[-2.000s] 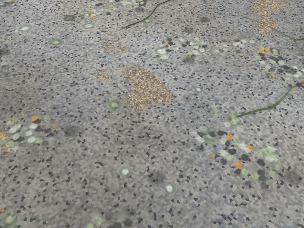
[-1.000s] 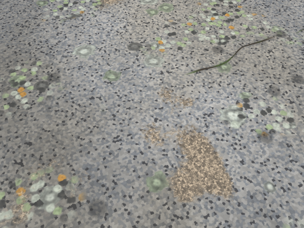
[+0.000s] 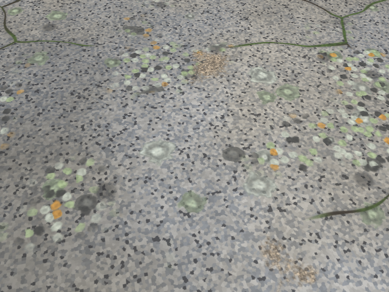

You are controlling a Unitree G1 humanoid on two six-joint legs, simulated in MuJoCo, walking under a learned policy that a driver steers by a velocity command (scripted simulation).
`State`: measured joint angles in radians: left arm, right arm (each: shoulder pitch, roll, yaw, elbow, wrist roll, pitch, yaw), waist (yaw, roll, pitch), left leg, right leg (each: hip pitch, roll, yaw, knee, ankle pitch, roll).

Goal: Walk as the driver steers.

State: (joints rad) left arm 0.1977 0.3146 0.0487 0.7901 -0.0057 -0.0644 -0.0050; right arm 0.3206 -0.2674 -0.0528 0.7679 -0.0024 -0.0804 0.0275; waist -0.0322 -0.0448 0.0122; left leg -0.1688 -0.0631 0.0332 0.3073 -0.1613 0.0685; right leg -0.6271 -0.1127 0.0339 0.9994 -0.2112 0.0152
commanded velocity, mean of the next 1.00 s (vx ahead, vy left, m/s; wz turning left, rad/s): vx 0.50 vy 0.00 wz -0.01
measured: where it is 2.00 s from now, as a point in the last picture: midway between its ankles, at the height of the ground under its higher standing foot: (219, 155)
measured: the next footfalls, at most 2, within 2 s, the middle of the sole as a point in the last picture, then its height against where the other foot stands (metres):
right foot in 0.28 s outside the picture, level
left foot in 0.80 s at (166, 258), level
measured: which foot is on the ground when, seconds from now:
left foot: down 0.00-0.30, up 0.32-0.78, down 0.80-1.00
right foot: up 0.00-0.26, down 0.28-0.82, up 0.84-1.00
